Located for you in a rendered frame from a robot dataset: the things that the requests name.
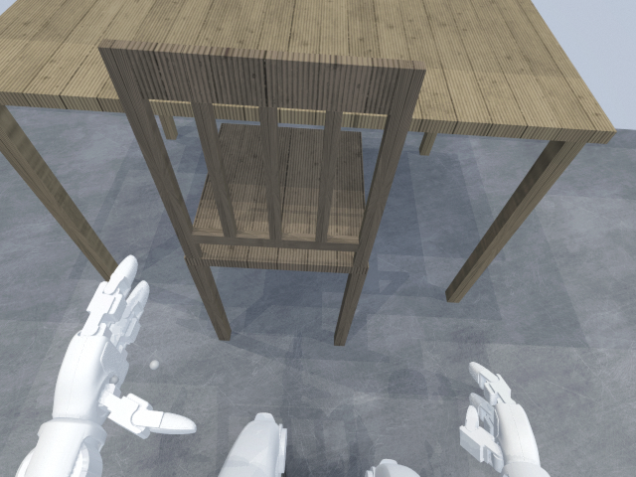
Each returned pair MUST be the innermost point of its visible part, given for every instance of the robot left thigh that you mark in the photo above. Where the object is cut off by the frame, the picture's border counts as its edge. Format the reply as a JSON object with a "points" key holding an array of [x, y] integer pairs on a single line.
{"points": [[259, 451]]}

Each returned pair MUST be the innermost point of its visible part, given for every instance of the robot left forearm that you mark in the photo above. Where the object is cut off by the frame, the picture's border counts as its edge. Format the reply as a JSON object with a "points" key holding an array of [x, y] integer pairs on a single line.
{"points": [[67, 447]]}

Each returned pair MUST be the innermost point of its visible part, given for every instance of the table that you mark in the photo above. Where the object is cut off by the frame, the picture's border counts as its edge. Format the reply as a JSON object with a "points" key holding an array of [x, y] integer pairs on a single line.
{"points": [[493, 68]]}

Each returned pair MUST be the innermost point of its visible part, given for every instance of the left robot hand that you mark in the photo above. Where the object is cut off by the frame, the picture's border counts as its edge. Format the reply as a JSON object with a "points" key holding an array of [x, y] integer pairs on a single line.
{"points": [[97, 352]]}

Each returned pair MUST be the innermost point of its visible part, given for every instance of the right robot hand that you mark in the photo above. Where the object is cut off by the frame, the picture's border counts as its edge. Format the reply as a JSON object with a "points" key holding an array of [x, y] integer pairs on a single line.
{"points": [[508, 436]]}

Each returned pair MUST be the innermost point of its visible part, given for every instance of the chair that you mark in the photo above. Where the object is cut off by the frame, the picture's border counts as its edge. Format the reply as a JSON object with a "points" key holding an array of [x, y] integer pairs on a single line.
{"points": [[274, 197]]}

